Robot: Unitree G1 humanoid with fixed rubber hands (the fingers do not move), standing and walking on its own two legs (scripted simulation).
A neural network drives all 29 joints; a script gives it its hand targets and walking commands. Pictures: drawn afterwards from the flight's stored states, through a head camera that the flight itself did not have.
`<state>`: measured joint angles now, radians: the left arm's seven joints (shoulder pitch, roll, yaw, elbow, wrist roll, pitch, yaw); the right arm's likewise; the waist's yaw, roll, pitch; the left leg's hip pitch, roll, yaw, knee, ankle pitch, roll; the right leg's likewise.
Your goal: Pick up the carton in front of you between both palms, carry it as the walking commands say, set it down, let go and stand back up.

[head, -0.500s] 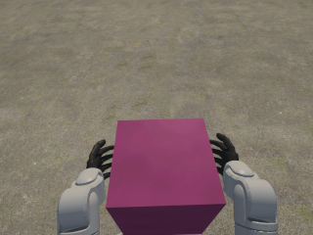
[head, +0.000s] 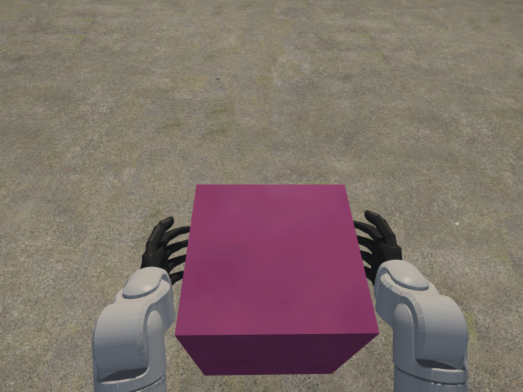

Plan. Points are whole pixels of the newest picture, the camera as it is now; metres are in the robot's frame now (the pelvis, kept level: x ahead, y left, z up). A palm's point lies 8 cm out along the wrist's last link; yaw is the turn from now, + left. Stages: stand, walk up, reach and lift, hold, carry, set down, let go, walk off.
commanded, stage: carry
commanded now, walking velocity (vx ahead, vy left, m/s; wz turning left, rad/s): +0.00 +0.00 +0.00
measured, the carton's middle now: (269, 286) +0.27 +0.00 +0.00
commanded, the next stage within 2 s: hold in 1.38 s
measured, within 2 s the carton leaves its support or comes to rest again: neither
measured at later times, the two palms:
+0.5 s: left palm (186, 224) +0.34 +0.12 +0.07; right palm (383, 217) +0.35 -0.18 +0.07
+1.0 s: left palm (193, 237) +0.34 +0.12 +0.03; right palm (375, 230) +0.35 -0.18 +0.03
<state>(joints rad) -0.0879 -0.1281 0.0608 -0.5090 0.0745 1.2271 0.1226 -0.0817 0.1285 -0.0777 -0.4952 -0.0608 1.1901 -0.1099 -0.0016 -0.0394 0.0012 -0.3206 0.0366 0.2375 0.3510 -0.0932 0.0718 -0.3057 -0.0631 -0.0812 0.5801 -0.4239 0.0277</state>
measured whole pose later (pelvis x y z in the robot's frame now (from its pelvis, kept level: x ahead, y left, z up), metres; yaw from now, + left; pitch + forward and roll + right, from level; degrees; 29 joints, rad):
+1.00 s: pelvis +0.06 -0.03 -0.01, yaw +1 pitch +2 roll +0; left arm -0.21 -0.14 0.16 0.16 0.23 0.79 0.02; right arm -0.22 0.14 -0.18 0.16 -0.24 0.77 -0.01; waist 0.00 0.00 -0.09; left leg -0.27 0.08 0.19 0.50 -0.26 0.00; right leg -0.21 -0.04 -0.14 0.50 -0.32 -0.01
